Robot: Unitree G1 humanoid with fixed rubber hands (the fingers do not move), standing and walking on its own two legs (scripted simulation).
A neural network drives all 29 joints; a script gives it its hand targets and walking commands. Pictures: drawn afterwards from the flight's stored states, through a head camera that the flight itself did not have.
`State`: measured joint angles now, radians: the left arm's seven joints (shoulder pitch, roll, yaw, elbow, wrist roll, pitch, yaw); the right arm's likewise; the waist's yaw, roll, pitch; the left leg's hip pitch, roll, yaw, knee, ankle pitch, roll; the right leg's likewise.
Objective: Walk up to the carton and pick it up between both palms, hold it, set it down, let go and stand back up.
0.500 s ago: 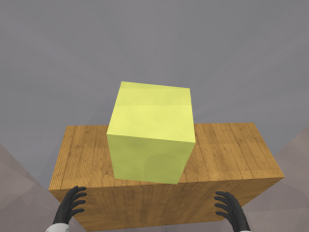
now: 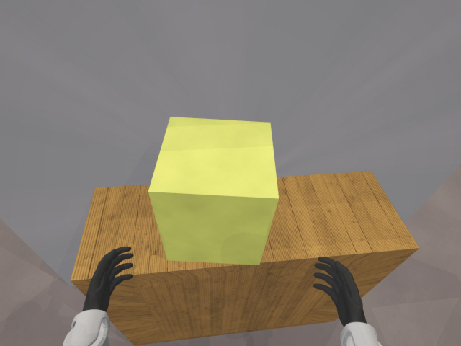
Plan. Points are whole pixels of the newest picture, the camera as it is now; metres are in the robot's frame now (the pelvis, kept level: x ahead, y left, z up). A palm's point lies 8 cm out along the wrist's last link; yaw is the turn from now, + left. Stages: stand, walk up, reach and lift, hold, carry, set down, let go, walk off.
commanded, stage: reach and lift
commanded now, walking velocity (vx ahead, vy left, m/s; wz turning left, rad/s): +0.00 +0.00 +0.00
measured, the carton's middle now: (216, 194) +0.41 +0.05 +0.00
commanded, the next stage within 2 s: none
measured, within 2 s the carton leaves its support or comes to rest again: neither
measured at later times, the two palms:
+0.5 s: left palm (107, 245) +0.26 +0.23 +0.02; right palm (350, 255) +0.27 -0.20 +0.03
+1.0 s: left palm (106, 188) +0.32 +0.23 +0.10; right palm (354, 205) +0.33 -0.20 +0.09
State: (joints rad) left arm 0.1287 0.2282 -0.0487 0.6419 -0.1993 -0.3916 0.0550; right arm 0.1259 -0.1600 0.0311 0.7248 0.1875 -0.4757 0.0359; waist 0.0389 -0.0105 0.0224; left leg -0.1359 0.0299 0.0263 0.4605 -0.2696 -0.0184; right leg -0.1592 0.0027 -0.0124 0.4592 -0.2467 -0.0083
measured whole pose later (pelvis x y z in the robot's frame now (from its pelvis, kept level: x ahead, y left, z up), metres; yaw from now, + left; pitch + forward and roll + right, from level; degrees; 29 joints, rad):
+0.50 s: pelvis +0.01 +0.00 +0.01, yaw -1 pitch -3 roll +0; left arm -0.02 0.21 0.02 0.42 -0.17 -0.06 0.06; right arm -0.04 -0.23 0.06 0.54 0.29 -0.20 -0.01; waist 0.05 -0.02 0.00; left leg -0.08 0.03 0.05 0.35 -0.22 -0.02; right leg -0.11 0.01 0.01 0.35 -0.19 -0.01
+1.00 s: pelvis +0.00 +0.00 +0.01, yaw -1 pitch +0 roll +0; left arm -0.28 0.25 0.14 0.17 -0.19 0.41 0.02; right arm -0.28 -0.30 0.03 0.33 0.36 0.18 -0.09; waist 0.03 0.00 0.02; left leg -0.12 0.04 0.04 0.31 -0.19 -0.02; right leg -0.14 0.01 0.00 0.29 -0.15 -0.01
